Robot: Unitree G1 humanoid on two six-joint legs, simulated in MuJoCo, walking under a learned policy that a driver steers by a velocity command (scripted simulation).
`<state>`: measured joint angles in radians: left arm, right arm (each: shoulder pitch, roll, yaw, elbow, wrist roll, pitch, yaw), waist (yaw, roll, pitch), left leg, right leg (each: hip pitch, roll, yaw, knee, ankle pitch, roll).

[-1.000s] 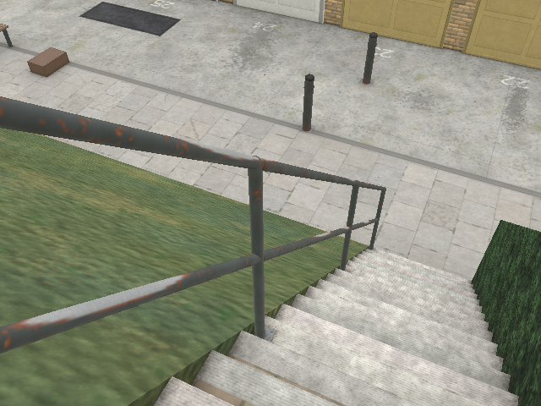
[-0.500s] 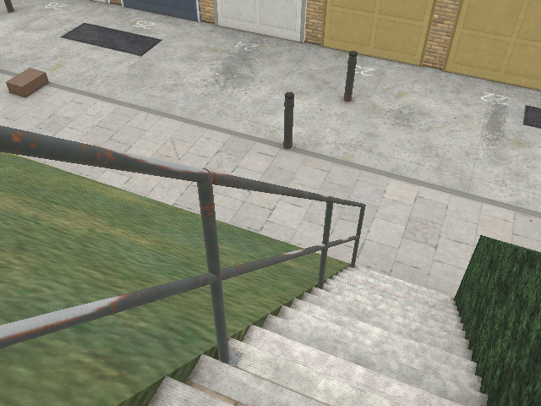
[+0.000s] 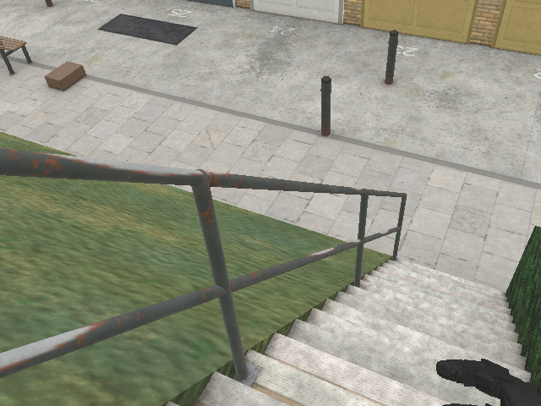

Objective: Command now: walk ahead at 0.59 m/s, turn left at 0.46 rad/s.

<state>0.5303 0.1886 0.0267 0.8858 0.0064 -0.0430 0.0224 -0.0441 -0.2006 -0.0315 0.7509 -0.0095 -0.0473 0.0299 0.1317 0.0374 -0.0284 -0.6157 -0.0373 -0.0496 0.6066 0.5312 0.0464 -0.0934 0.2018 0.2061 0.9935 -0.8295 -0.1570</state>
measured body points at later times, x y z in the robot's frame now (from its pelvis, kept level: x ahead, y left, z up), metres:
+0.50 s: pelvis +0.31 -0.04 -0.30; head +0.30 -0.05 +0.15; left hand +0.34 +0.22 -0.43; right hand +0.33 -0.28 -0.45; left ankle +0.16 +0.09 -0.81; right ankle +0.33 -0.14 -1.04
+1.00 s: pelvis +0.50 -0.05 -0.54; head +0.49 -0.04 -0.09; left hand +0.63 +0.16 -0.67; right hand +0.44 -0.32 -0.66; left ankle +0.58 +0.01 -1.28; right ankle +0.36 -0.14 -0.98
